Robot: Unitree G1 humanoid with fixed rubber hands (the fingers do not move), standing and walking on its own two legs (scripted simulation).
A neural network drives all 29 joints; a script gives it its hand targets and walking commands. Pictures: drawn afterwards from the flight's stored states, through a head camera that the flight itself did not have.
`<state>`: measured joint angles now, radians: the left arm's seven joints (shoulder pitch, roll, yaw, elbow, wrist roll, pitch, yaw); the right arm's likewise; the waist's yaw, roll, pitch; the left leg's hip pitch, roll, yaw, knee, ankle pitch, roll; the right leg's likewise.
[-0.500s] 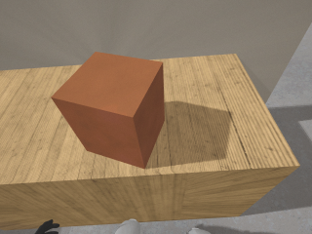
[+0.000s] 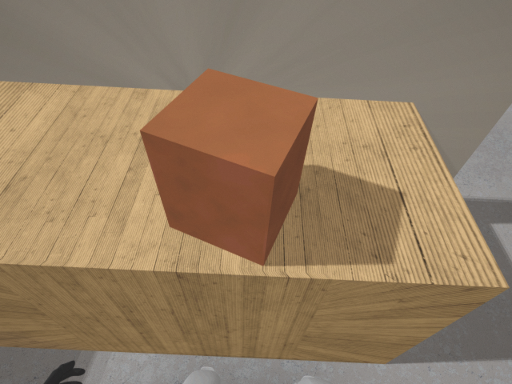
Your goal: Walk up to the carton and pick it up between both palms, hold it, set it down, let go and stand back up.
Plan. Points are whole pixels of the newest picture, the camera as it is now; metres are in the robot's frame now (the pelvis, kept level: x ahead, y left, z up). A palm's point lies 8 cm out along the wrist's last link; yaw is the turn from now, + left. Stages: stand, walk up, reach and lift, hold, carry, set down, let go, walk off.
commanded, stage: walk up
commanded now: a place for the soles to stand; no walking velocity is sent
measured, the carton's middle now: (236, 169) +0.48 +0.06 +0.05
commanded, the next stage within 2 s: reach and lift in 1.56 s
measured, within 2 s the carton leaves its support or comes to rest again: neither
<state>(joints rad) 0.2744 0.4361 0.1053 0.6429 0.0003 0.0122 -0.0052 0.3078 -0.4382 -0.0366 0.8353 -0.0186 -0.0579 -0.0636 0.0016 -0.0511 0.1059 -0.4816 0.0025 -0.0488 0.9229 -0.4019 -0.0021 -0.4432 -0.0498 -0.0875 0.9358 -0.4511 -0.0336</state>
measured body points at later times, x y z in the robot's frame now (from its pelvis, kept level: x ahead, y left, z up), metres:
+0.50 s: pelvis -0.01 +0.03 +0.00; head +0.02 +0.03 +0.45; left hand +0.10 +0.36 -0.08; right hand +0.08 -0.31 -0.10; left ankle +0.04 +0.16 -0.68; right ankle +0.03 -0.10 -0.69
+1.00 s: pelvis +0.03 +0.06 +0.01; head +0.06 +0.05 +0.46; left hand +0.12 +0.39 -0.07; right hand +0.13 -0.27 -0.10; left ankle +0.06 +0.18 -0.69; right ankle +0.06 -0.07 -0.69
